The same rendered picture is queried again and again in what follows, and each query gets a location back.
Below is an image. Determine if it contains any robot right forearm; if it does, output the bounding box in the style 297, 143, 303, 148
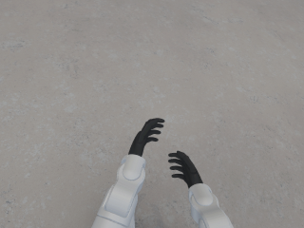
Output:
188, 183, 234, 228

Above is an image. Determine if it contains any robot left forearm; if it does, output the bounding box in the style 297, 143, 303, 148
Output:
91, 154, 146, 228

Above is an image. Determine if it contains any left robot thigh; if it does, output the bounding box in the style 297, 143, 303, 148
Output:
125, 211, 135, 228

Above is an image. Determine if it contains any robot right hand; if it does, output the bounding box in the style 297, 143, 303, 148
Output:
168, 150, 203, 189

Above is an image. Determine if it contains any robot left hand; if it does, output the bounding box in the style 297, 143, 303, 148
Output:
128, 118, 165, 157

